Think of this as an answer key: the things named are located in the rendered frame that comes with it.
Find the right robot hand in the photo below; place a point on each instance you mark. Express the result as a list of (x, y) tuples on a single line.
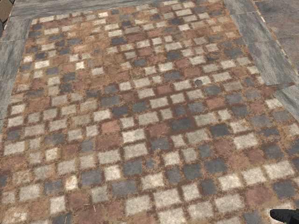
[(287, 216)]

